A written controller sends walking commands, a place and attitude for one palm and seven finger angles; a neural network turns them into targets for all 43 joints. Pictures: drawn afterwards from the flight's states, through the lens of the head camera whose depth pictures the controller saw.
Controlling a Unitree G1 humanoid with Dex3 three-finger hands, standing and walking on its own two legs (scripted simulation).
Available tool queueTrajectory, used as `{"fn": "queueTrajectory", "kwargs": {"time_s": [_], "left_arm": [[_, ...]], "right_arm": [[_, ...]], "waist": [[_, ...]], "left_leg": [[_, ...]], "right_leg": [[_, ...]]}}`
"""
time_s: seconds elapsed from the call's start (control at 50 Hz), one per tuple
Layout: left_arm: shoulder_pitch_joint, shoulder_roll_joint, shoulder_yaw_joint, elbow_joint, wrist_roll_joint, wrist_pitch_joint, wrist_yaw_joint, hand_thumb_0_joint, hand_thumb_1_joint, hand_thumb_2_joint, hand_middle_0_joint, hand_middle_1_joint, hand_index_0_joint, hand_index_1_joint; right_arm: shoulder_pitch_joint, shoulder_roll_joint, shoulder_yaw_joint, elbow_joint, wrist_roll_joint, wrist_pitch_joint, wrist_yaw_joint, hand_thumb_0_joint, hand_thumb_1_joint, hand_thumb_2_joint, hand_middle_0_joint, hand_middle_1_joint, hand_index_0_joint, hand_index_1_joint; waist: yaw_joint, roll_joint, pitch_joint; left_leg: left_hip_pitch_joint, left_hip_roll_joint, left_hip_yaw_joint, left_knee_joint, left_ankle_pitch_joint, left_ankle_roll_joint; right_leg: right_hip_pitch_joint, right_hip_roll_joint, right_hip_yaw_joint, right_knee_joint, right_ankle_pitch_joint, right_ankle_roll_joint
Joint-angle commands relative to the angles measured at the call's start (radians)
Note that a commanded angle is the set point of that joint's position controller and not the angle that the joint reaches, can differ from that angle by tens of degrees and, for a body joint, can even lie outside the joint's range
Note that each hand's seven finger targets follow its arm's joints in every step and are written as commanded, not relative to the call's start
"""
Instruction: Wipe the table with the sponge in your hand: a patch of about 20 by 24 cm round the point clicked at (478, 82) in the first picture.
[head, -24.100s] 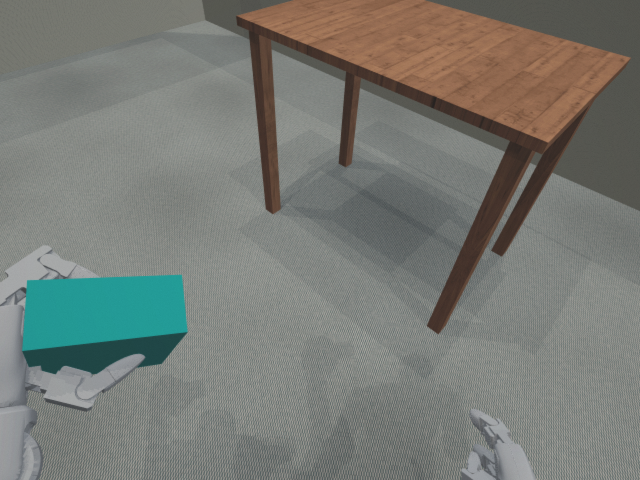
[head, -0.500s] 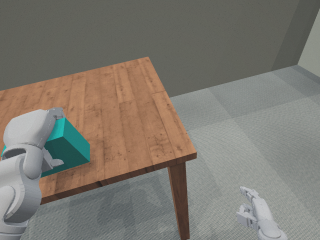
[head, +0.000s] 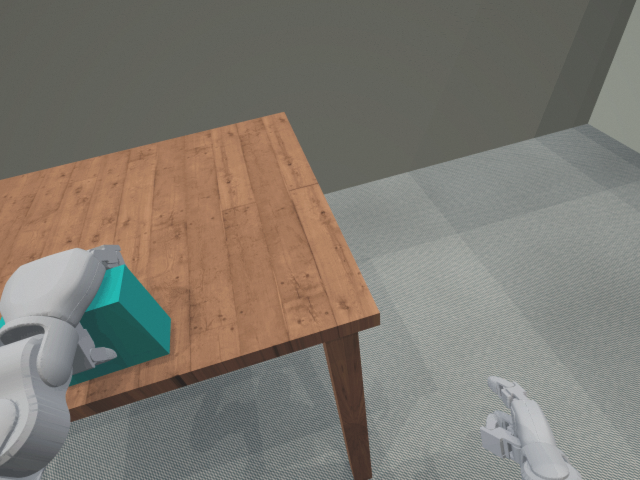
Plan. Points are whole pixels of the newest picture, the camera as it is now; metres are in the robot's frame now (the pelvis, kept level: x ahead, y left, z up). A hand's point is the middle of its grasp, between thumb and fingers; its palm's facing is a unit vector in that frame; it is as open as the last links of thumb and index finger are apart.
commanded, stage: lower the sponge onto the table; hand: left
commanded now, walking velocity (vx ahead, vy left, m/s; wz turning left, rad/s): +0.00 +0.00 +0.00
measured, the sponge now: (102, 336) +0.22 +0.30 +0.11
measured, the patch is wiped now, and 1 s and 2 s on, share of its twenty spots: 0.00 0.00 0.00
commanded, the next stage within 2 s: wipe forward along the first lane in 0.56 s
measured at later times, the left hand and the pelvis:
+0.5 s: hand (85, 318) +0.22 +0.31 +0.14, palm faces +0.04 -0.04 -1.00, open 9.6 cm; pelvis +0.00 +0.00 +0.00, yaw +1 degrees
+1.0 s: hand (91, 295) +0.26 +0.33 +0.13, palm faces +0.00 -0.02 -1.00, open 9.6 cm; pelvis +0.00 +0.01 +0.00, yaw +1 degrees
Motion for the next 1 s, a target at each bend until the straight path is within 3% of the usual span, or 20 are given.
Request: {"fn": "queueTrajectory", "kwargs": {"time_s": [0.0, 0.02, 0.04, 0.08, 0.12, 0.18, 0.24, 0.28, 0.32, 0.38, 0.4, 0.44, 0.48, 0.58, 0.72, 0.78, 0.8, 0.88, 0.9, 0.98], "left_arm": [[-0.212, 0.308, 0.232, -0.219, 0.052, -0.072, 0.079, 0.0, 0.1, 1.3, -1.2, -1.6, -1.2, -1.6], [-0.181, 0.349, 0.281, -0.207, 0.049, -0.09, 0.094, 0.0, 0.1, 1.3, -1.2, -1.6, -1.2, -1.6], [-0.19, 0.313, 0.25, -0.216, 0.043, -0.099, 0.101, 0.0, 0.1, 1.3, -1.2, -1.6, -1.2, -1.6], [-0.192, 0.335, 0.274, -0.196, 0.044, -0.092, 0.123, 0.0, 0.1, 1.3, -1.2, -1.6, -1.2, -1.6], [-0.212, 0.285, 0.229, -0.135, 0.035, -0.087, 0.133, 0.0, 0.1, 1.3, -1.2, -1.6, -1.2, -1.6], [-0.195, 0.286, 0.222, -0.083, 0.035, -0.052, 0.125, 0.0, 0.1, 1.3, -1.2, -1.6, -1.2, -1.6], [-0.215, 0.268, 0.185, -0.075, 0.026, -0.048, 0.102, 0.0, 0.1, 1.3, -1.2, -1.6, -1.2, -1.6], [-0.242, 0.263, 0.166, -0.082, 0.04, -0.044, 0.087, 0.0, 0.1, 1.3, -1.2, -1.6, -1.2, -1.6], [-0.264, 0.248, 0.147, -0.074, 0.039, -0.076, 0.084, 0.0, 0.1, 1.3, -1.2, -1.6, -1.2, -1.6], [-0.261, 0.299, 0.197, -0.109, 0.061, -0.109, 0.093, 0.0, 0.1, 1.3, -1.2, -1.6, -1.2, -1.6], [-0.275, 0.245, 0.158, -0.097, 0.058, -0.124, 0.097, 0.0, 0.1, 1.3, -1.2, -1.6, -1.2, -1.6], [-0.232, 0.235, 0.17, -0.092, 0.04, -0.144, 0.105, 0.0, 0.1, 1.3, -1.2, -1.6, -1.2, -1.6], [-0.192, 0.255, 0.204, -0.061, 0.046, -0.125, 0.116, 0.0, 0.1, 1.3, -1.2, -1.6, -1.2, -1.6], [-0.175, 0.202, 0.168, -0.112, 0.058, -0.093, 0.142, 0.0, 0.1, 1.3, -1.2, -1.6, -1.2, -1.6], [-0.3, 0.193, 0.106, 0.073, 0.081, -0.031, 0.135, 0.0, 0.1, 1.3, -1.2, -1.6, -1.2, -1.6], [-0.391, 0.207, 0.086, 0.11, 0.114, -0.021, 0.118, 0.0, 0.1, 1.3, -1.2, -1.6, -1.2, -1.6], [-0.402, 0.167, 0.05, 0.126, 0.106, -0.029, 0.109, 0.0, 0.1, 1.3, -1.2, -1.6, -1.2, -1.6], [-0.404, 0.174, 0.058, 0.154, 0.1, -0.054, 0.077, 0.0, 0.1, 1.3, -1.2, -1.6, -1.2, -1.6], [-0.429, 0.147, 0.032, 0.167, 0.1, -0.069, 0.07, 0.0, 0.1, 1.3, -1.2, -1.6, -1.2, -1.6], [-0.385, 0.198, 0.093, 0.198, 0.103, -0.102, 0.067, 0.0, 0.1, 1.3, -1.2, -1.6, -1.2, -1.6]], "right_arm": [[-0.204, -0.066, -0.03, -0.182, -0.015, -0.069, -0.015, 0.0, -0.9, -0.9, 0.2, 0.3, 0.2, 0.3], [-0.175, -0.073, -0.043, -0.163, -0.017, -0.066, -0.016, 0.0, -0.9, -0.9, 0.2, 0.3, 0.2, 0.3], [-0.184, -0.07, -0.04, -0.171, -0.015, -0.065, -0.016, 0.0, -0.9, -0.9, 0.2, 0.3, 0.2, 0.3], [-0.205, -0.074, -0.042, -0.167, -0.009, -0.069, -0.018, 0.0, -0.9, -0.9, 0.2, 0.3, 0.2, 0.3], [-0.171, -0.076, -0.048, -0.148, -0.009, -0.064, -0.018, 0.0, -0.9, -0.9, 0.2, 0.3, 0.2, 0.3], [-0.215, -0.087, -0.046, -0.155, -0.002, -0.065, -0.024, 0.0, -0.9, -0.9, 0.2, 0.3, 0.2, 0.3], [-0.195, -0.093, -0.048, -0.151, -0.006, -0.058, -0.031, 0.0, -0.9, -0.9, 0.2, 0.3, 0.2, 0.3], [-0.227, -0.088, -0.039, -0.163, -0.001, -0.068, -0.038, 0.0, -0.9, -0.9, 0.2, 0.3, 0.2, 0.3], [-0.187, -0.086, -0.042, -0.146, -0.009, -0.074, -0.042, 0.0, -0.9, -0.9, 0.2, 0.3, 0.2, 0.3], [-0.211, -0.083, -0.037, -0.159, -0.012, -0.085, -0.045, 0.0, -0.9, -0.9, 0.2, 0.3, 0.2, 0.3], [-0.189, -0.072, -0.033, -0.154, -0.014, -0.087, -0.044, 0.0, -0.9, -0.9, 0.2, 0.3, 0.2, 0.3], [-0.169, -0.08, -0.046, -0.147, -0.015, -0.083, -0.038, 0.0, -0.9, -0.9, 0.2, 0.3, 0.2, 0.3], [-0.189, -0.081, -0.043, -0.152, -0.009, -0.081, -0.033, 0.0, -0.9, -0.9, 0.2, 0.3, 0.2, 0.3], [-0.212, -0.078, -0.043, -0.167, -0.009, -0.07, -0.013, 0.0, -0.9, -0.9, 0.2, 0.3, 0.2, 0.3], [-0.183, -0.093, -0.039, -0.129, -0.003, -0.051, -0.026, 0.0, -0.9, -0.9, 0.2, 0.3, 0.2, 0.3], [-0.201, -0.096, -0.03, -0.134, 0.003, -0.051, -0.032, 0.0, -0.9, -0.9, 0.2, 0.3, 0.2, 0.3], [-0.182, -0.094, -0.029, -0.132, 0.001, -0.055, -0.032, 0.0, -0.9, -0.9, 0.2, 0.3, 0.2, 0.3], [-0.181, -0.092, -0.03, -0.14, 0.002, -0.056, -0.033, 0.0, -0.9, -0.9, 0.2, 0.3, 0.2, 0.3], [-0.158, -0.094, -0.027, -0.132, 0.0, -0.061, -0.033, 0.0, -0.9, -0.9, 0.2, 0.3, 0.2, 0.3], [-0.151, -0.099, -0.036, -0.137, -0.003, -0.057, -0.028, 0.0, -0.9, -0.9, 0.2, 0.3, 0.2, 0.3]], "waist": [[0.014, -0.089, -0.214], [0.02, -0.078, -0.213], [0.016, -0.063, -0.186], [0.019, -0.014, -0.162], [0.002, -0.033, -0.134], [0.006, -0.047, -0.119], [-0.008, -0.099, -0.158], [-0.011, -0.071, -0.146], [-0.022, -0.088, -0.163], [0.002, -0.064, -0.177], [-0.009, -0.079, -0.188], [-0.002, -0.071, -0.166], [0.014, -0.071, -0.135], [0.022, -0.047, -0.146], [-0.022, -0.136, -0.076], [-0.021, -0.094, -0.104], [-0.028, -0.121, -0.126], [-0.019, -0.111, -0.158], [-0.034, -0.15, -0.168], [-0.014, -0.143, -0.167]], "left_leg": [[-0.047, -0.023, -0.045, -0.013, 0.253, 0.033], [-0.037, -0.023, -0.051, -0.021, 0.261, 0.032], [-0.037, -0.026, -0.052, -0.023, 0.251, 0.03], [-0.036, -0.026, -0.058, -0.018, 0.231, 0.024], [-0.05, -0.024, -0.051, -0.037, 0.213, 0.021], [-0.059, -0.024, -0.05, -0.032, 0.189, 0.021], [-0.064, -0.025, -0.039, -0.039, 0.184, 0.027], [-0.056, -0.023, -0.045, -0.038, 0.161, 0.028], [-0.045, -0.024, -0.038, -0.043, 0.16, 0.034], [-0.037, -0.024, -0.052, -0.041, 0.16, 0.032], [-0.043, -0.027, -0.04, -0.041, 0.169, 0.032], [-0.037, -0.024, -0.052, -0.055, 0.171, 0.027], [-0.055, -0.021, -0.061, -0.058, 0.161, 0.023], [-0.061, -0.018, -0.062, -0.065, 0.178, 0.017], [-0.095, -0.013, -0.042, -0.089, 0.08, 0.02], [-0.088, -0.017, -0.046, -0.091, 0.056, 0.018], [-0.089, -0.02, -0.039, -0.086, 0.079, 0.021], [-0.074, -0.017, -0.048, -0.08, 0.089, 0.025], [-0.082, -0.022, -0.041, -0.073, 0.108, 0.026], [-0.091, -0.018, -0.047, -0.059, 0.134, 0.027]], "right_leg": [[0.172, -0.037, 0.139, -0.057, 0.212, 0.018], [0.17, -0.025, 0.143, -0.065, 0.215, 0.015], [0.153, -0.026, 0.138, -0.075, 0.205, 0.016], [0.123, -0.014, 0.183, -0.086, 0.171, -0.001], [0.116, -0.019, 0.136, -0.093, 0.151, 0.012], [0.107, -0.019, 0.172, -0.101, 0.131, 0.007], [0.143, -0.031, 0.128, -0.096, 0.14, 0.031], [0.108, -0.023, 0.148, -0.105, 0.093, 0.023], [0.119, -0.028, 0.111, -0.107, 0.09, 0.033], [0.12, -0.02, 0.142, -0.107, 0.075, 0.019], [0.133, -0.031, 0.105, -0.097, 0.088, 0.027], [0.125, -0.023, 0.097, -0.105, 0.099, 0.024], [0.106, -0.013, 0.13, -0.106, 0.079, 0.009], [0.117, -0.012, 0.127, -0.094, 0.094, 0.002], [0.075, -0.015, 0.091, -0.129, -0.024, 0.023], [0.061, -0.008, 0.104, -0.13, -0.053, 0.012], [0.083, -0.018, 0.073, -0.12, -0.025, 0.02], [0.09, -0.012, 0.087, -0.118, 0.006, 0.019], [0.102, -0.019, 0.062, -0.107, 0.028, 0.025], [0.109, -0.014, 0.092, -0.1, 0.081, 0.018]]}}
